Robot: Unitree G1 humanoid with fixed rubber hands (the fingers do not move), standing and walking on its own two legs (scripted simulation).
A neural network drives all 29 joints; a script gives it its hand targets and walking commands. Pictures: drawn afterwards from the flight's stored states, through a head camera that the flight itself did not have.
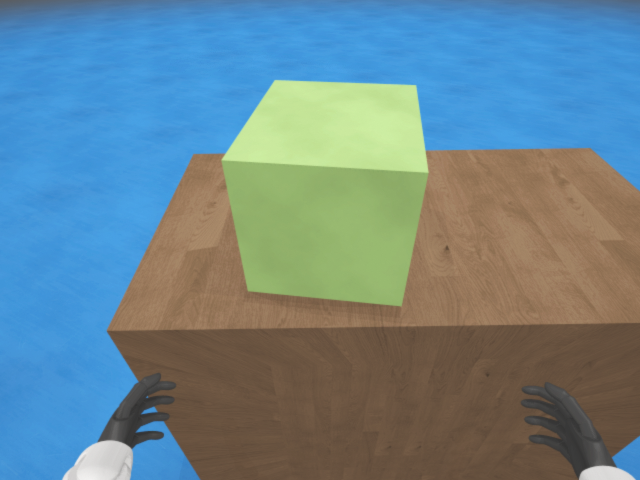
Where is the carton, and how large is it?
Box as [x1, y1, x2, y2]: [221, 80, 428, 305]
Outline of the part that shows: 275,80 221,160 248,290 401,305 428,172 415,85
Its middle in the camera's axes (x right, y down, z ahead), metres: +0.02 -0.10 +0.66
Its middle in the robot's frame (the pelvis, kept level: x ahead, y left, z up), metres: +0.57 -0.02 +0.12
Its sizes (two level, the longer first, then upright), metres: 0.298 0.254 0.245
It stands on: a pedestal, 0.77 m high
